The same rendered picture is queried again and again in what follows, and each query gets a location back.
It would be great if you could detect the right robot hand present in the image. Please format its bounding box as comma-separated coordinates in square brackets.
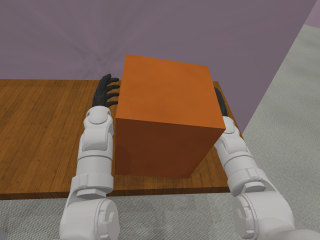
[214, 87, 228, 117]

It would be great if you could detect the robot right upper arm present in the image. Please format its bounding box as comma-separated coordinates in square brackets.
[233, 191, 320, 240]

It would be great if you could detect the carton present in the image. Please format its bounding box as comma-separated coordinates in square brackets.
[115, 54, 226, 179]

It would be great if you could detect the left robot hand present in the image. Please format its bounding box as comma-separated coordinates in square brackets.
[92, 73, 120, 108]

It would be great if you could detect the robot left forearm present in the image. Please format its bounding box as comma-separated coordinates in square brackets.
[59, 106, 114, 239]

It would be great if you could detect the robot right forearm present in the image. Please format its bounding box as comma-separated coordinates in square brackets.
[214, 116, 295, 227]

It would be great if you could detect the robot left upper arm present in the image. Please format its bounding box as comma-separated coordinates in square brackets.
[52, 198, 120, 240]

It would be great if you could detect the table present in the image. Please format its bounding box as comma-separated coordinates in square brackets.
[0, 79, 244, 240]

